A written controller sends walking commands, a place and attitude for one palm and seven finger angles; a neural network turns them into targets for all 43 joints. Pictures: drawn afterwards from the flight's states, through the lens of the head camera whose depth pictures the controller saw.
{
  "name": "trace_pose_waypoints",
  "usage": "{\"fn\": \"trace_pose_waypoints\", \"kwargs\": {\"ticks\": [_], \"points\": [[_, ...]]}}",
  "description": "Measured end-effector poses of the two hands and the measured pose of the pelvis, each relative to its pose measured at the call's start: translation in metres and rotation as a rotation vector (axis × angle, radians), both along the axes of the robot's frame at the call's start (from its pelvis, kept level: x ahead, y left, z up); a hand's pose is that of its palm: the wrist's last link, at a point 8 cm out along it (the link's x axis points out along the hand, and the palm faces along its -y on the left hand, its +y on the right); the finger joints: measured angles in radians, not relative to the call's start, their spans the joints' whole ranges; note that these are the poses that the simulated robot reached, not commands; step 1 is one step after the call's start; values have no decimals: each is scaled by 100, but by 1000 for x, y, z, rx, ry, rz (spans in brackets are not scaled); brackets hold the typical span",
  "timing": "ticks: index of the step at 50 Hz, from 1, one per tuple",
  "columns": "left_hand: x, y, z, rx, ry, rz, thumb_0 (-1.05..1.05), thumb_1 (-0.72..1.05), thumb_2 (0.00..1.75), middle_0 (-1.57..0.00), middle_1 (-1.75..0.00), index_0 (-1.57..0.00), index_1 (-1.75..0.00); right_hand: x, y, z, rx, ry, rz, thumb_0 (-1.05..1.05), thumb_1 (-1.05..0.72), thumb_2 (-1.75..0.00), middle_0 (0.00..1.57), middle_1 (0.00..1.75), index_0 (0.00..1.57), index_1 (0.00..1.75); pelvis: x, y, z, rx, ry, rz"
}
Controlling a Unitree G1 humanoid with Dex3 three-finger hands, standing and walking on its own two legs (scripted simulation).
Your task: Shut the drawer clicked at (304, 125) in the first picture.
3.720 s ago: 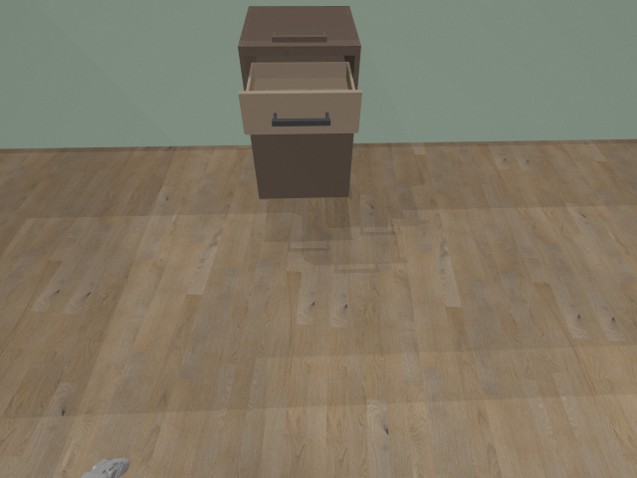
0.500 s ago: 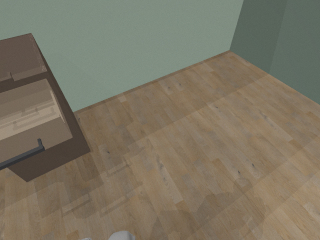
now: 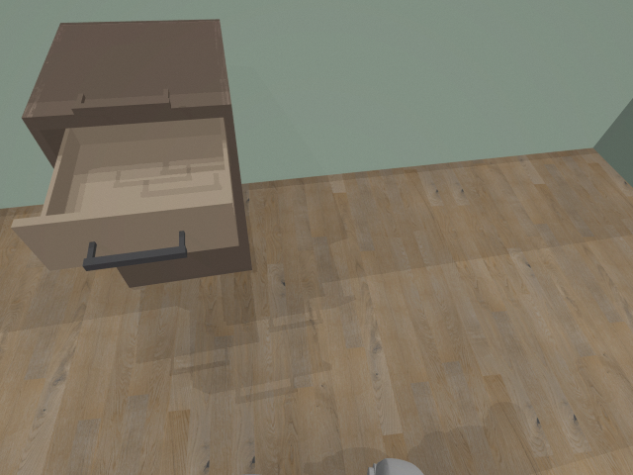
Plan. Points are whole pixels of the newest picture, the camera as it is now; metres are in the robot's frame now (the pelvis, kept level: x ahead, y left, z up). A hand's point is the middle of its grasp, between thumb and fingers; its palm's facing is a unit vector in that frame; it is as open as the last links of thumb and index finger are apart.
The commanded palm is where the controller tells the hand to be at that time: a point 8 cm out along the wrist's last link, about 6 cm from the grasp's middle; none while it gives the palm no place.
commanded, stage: turn to face it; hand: left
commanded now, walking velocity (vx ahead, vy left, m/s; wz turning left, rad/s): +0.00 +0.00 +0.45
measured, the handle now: (137, 250) +0.50 +0.39 -0.17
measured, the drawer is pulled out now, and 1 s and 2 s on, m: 0.28 0.28 0.28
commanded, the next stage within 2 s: take the last steps up to it in 0.36 s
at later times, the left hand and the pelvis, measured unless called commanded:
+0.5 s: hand out of the picture +0.02 +0.12 -0.14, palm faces +0.25 -0.93 -0.27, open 7.3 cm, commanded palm none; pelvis -0.01 -0.08 +0.01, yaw +13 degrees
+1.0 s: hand out of the picture -0.18 +0.16 -0.18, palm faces +0.42 -0.90 -0.16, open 7.4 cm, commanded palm none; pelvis -0.01 +0.03 +0.00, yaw +18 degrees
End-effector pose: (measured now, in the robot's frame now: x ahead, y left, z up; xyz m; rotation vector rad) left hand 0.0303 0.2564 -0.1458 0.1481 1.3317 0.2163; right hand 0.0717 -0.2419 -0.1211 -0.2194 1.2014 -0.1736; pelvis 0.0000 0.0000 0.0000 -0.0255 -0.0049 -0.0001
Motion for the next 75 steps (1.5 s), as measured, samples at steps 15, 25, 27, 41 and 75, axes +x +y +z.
{"fn": "trace_pose_waypoints", "kwargs": {"ticks": [15, 25, 27, 41, 75], "points": [[21, -46, 29, 102, -164, 48, 0, 91, 90, -19, -30, -20, -30, 15, -49, -30, 77, 7, 66, 1, -91, -89, 21, 30, 20, 30, -3, -53, -7, 36, -2, 124], [-32, -97, 40, 68, -150, 147, 0, 91, 90, -20, -30, -20, -30, 14, -78, -23, 80, 67, 143, 1, -91, -90, 20, 29, 20, 30, -10, -82, 8, 72, -23, 223], [-47, -101, 38, 64, -136, 181, 0, 92, 90, -20, -30, -20, -30, 12, -79, -21, 72, 87, 166, 1, -91, -90, 20, 29, 20, 30, -12, -84, 9, 70, -22, 239], [-202, -110, 25, -44, 156, 411, 0, 91, 90, -20, -30, -20, -30, 58, -8, -1, 55, 54, 363, 1, -91, -90, 20, 29, 20, 30, -19, -42, 14, 39, -2, 314], [95, 99, -6, -84, -117, 178, 0, 91, 90, -19, -30, -20, -30, -72, 167, 0, 58, 477, 64, 1, -91, -89, 20, 29, 20, 30, 101, 124, -2, -6, -13, 298]]}}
